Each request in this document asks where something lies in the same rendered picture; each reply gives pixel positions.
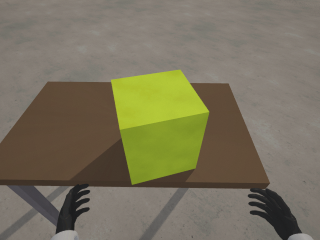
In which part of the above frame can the table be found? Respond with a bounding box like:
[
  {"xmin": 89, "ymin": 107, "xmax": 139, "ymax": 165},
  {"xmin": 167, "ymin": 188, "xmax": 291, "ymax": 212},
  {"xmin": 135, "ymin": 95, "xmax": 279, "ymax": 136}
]
[{"xmin": 0, "ymin": 81, "xmax": 270, "ymax": 226}]

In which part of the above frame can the robot right hand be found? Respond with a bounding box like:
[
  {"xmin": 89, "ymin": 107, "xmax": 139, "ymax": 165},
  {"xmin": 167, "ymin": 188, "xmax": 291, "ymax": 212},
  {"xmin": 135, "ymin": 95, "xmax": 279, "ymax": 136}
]
[{"xmin": 248, "ymin": 188, "xmax": 302, "ymax": 240}]

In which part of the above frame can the robot left hand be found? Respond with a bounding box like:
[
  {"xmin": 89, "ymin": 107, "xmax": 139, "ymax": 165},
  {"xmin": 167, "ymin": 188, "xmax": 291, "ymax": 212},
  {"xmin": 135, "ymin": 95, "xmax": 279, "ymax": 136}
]
[{"xmin": 55, "ymin": 184, "xmax": 90, "ymax": 234}]

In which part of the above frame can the left robot forearm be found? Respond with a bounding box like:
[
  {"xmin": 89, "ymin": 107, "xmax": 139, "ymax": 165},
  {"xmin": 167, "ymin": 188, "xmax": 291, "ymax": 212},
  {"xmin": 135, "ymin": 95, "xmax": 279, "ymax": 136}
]
[{"xmin": 50, "ymin": 230, "xmax": 79, "ymax": 240}]

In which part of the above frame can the carton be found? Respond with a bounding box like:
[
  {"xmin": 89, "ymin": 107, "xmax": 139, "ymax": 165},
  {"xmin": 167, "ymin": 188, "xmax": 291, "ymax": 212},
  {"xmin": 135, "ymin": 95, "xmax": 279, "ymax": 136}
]
[{"xmin": 111, "ymin": 69, "xmax": 210, "ymax": 185}]

